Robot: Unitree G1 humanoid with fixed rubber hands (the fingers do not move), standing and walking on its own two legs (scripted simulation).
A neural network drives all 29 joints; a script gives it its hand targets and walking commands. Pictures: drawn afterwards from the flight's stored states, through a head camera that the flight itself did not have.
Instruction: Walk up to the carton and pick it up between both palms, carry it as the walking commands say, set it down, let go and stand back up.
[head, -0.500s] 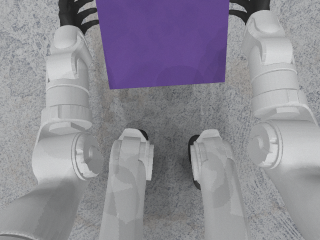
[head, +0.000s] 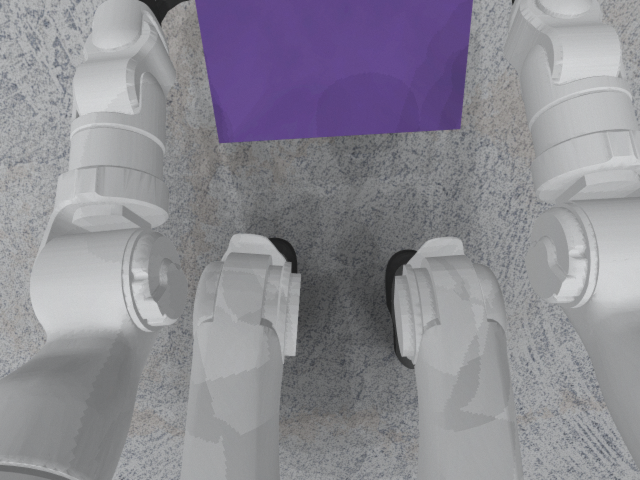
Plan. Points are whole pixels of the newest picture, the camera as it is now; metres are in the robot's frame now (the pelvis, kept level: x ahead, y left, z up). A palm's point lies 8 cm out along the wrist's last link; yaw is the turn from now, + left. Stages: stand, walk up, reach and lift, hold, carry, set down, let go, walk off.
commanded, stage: set down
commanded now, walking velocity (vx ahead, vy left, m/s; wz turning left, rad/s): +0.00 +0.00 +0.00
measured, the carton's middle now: (331, 10) +0.55 +0.03 -0.27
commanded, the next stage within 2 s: none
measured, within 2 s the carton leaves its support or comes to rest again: rests again in 1.30 s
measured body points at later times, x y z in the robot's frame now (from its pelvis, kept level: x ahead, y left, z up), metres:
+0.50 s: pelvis -0.01 +0.00 -0.02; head +0.36 +0.00 +0.22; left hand +0.54 +0.21 -0.20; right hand +0.57 -0.15 -0.20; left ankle +0.11 +0.12 -0.35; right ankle +0.09 -0.11 -0.35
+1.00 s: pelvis +0.00 +0.00 -0.03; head +0.38 +0.00 +0.20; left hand +0.55 +0.21 -0.21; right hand +0.57 -0.15 -0.22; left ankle +0.11 +0.12 -0.35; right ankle +0.09 -0.11 -0.35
